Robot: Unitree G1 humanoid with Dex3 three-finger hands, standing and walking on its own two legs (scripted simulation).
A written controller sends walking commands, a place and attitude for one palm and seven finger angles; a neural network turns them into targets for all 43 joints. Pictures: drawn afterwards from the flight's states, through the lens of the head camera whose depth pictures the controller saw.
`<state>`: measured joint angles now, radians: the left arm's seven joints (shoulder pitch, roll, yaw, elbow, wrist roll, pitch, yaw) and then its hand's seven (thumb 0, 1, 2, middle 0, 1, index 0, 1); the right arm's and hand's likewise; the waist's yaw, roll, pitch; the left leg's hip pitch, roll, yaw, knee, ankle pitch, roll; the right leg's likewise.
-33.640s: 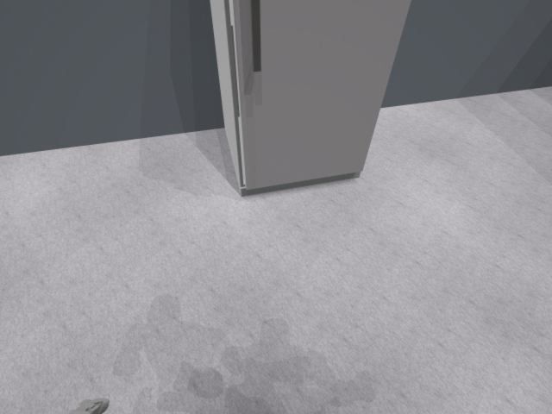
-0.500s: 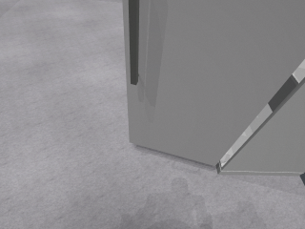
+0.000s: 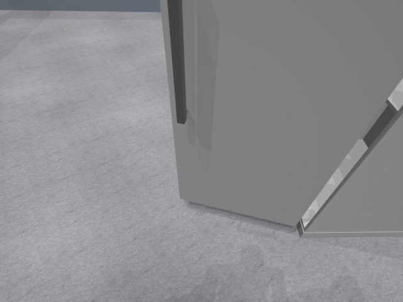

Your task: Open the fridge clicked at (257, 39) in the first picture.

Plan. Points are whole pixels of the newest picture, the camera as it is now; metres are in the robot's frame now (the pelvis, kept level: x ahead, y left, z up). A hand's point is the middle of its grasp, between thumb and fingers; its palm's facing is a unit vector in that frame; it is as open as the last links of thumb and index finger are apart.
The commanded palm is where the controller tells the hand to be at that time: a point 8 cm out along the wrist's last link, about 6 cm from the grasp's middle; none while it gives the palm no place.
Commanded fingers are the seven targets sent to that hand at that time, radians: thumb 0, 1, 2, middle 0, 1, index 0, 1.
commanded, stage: let the arm hang, fingers relaxed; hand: left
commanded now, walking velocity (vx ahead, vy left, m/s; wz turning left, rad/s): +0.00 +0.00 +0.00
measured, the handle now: (180, 48) +0.68 +0.10 +0.17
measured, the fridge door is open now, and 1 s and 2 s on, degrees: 75 75 75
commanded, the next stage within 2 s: look to check the result in 0.24 s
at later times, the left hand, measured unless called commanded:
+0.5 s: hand out of the picture +0.06 +0.21 -0.17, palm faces -0.02 -0.97 -0.26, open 7.3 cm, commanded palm none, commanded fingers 0.00 0.90 0.90 -0.20 -0.30 -0.20 -0.30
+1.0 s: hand out of the picture +0.10 +0.23 -0.16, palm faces -0.04 -0.95 -0.31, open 7.3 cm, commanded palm none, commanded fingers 0.00 0.90 0.90 -0.20 -0.30 -0.20 -0.30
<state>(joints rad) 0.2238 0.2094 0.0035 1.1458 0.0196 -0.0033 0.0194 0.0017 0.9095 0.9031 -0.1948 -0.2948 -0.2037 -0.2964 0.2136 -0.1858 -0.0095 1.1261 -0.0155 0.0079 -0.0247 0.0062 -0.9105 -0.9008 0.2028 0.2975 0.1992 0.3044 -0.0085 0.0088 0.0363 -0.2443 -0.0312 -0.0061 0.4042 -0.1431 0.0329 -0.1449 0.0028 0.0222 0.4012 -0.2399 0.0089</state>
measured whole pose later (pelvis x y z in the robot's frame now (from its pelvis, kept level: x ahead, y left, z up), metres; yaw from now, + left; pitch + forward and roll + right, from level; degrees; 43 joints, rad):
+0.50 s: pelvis +0.01 +0.00 +0.00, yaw +0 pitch -1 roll +0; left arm 0.17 0.26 0.01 1.14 0.02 -0.01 0.01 0.00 0.91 0.90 -0.20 -0.30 -0.21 -0.30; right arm 0.16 -0.23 -0.01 1.13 -0.01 0.00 -0.02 0.01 -0.91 -0.90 0.20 0.30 0.20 0.30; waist -0.01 -0.01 0.06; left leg -0.21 -0.03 -0.01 0.37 -0.15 0.03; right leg -0.10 0.01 0.02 0.35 -0.23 0.00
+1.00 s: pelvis +0.03 -0.01 +0.00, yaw +0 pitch -1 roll +0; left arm 0.11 0.32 0.01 1.14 0.02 -0.01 0.00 0.00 0.91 0.90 -0.20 -0.30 -0.21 -0.30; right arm 0.08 -0.31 -0.01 1.13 -0.01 0.00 -0.02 0.01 -0.91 -0.90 0.20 0.30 0.20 0.30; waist -0.01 -0.01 0.06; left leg -0.17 -0.03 -0.01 0.33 -0.15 0.02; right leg -0.07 0.01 0.03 0.31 -0.23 0.00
